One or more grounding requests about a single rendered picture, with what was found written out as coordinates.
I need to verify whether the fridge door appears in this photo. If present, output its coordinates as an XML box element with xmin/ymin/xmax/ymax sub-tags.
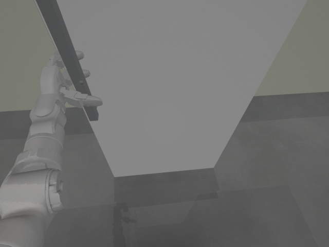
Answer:
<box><xmin>34</xmin><ymin>0</ymin><xmax>307</xmax><ymax>177</ymax></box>

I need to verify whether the handle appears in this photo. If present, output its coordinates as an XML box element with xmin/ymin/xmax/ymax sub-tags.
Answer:
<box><xmin>36</xmin><ymin>0</ymin><xmax>99</xmax><ymax>121</ymax></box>

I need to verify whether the left robot hand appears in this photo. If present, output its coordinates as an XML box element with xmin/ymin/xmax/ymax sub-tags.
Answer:
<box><xmin>40</xmin><ymin>50</ymin><xmax>103</xmax><ymax>108</ymax></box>

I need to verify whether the left robot upper arm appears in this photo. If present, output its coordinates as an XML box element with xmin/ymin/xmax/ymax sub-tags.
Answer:
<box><xmin>0</xmin><ymin>168</ymin><xmax>68</xmax><ymax>247</ymax></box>

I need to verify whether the left robot forearm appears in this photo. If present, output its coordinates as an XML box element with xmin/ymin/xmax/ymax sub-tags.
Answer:
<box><xmin>0</xmin><ymin>94</ymin><xmax>67</xmax><ymax>217</ymax></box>

